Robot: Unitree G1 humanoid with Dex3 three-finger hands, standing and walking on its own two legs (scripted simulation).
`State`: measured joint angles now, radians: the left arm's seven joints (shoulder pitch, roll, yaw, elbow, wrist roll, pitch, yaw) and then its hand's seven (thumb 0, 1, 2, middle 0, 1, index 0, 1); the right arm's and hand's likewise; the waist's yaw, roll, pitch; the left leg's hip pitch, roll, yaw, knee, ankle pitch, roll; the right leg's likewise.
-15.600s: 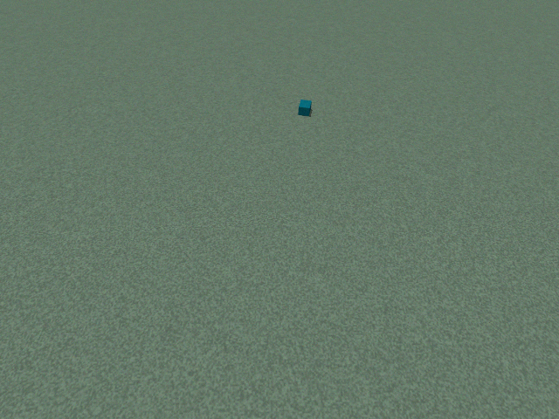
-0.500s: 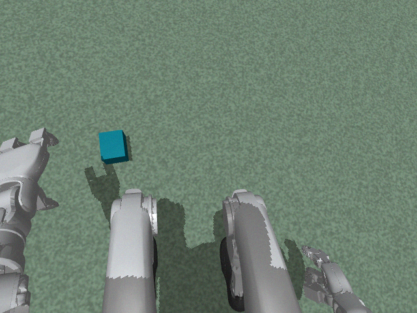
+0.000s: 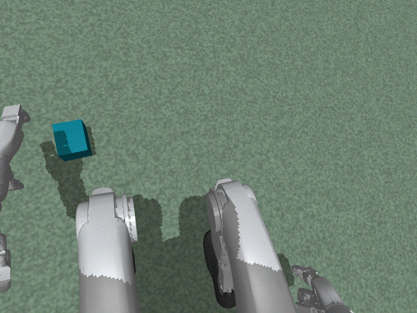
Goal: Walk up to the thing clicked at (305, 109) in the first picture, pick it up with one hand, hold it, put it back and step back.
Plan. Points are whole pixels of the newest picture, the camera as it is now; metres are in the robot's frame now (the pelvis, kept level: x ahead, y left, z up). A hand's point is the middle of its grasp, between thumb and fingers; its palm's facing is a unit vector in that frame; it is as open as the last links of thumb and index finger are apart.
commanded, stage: rise first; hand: left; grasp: from above
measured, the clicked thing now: (73, 140) +0.49 +0.27 -0.32
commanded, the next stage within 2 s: none
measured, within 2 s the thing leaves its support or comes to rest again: neither
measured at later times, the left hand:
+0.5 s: hand (23, 148) +0.43 +0.33 -0.19, palm faces -0.42 -0.12 -0.90, open 14.0 cm
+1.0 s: hand (30, 145) +0.44 +0.32 -0.20, palm faces -0.42 -0.11 -0.90, open 14.1 cm
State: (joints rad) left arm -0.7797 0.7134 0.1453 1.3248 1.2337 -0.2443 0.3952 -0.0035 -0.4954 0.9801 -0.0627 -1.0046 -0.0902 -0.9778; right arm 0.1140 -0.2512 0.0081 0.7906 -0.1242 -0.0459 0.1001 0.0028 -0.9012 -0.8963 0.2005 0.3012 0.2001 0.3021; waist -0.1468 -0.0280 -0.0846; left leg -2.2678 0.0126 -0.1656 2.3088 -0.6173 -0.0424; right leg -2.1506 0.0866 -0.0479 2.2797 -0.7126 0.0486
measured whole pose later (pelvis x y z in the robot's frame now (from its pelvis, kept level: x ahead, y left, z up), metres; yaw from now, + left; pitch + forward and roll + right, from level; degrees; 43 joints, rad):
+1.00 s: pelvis +0.01 +0.00 -0.02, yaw -2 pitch +33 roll -8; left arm -0.87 0.76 0.15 1.42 1.23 -0.20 0.44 0.00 -0.53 1.01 -0.09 -1.00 -0.09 -1.00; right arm 0.09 -0.26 0.07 0.77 -0.15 -0.05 0.13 0.00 -0.91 -0.89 0.20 0.30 0.20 0.30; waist -0.20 -0.04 -0.04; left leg -2.32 0.02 -0.20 2.40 -0.65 -0.05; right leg -2.21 0.10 -0.07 2.35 -0.73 0.05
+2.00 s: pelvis +0.01 +0.00 -0.02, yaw -2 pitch +32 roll -8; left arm -0.89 0.77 0.13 1.43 1.21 -0.18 0.42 0.00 -0.52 1.00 -0.11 -1.03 -0.11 -1.02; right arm 0.10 -0.27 0.09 0.76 -0.15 -0.06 0.14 0.00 -0.91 -0.90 0.20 0.30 0.20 0.30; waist -0.22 -0.04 -0.03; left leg -2.32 0.02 -0.21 2.40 -0.64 -0.05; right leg -2.21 0.10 -0.08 2.35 -0.72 0.05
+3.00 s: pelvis +0.01 +0.00 -0.03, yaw -3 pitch +31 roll -8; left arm -0.94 0.75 0.06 1.48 1.17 -0.16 0.40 0.00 -0.51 1.02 -0.10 -1.09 -0.13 -1.07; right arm 0.13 -0.28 0.13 0.74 -0.15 -0.09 0.17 0.00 -0.91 -0.89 0.20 0.30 0.20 0.30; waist -0.25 -0.04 0.01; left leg -2.33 0.02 -0.22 2.43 -0.65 -0.06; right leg -2.22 0.11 -0.09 2.37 -0.72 0.05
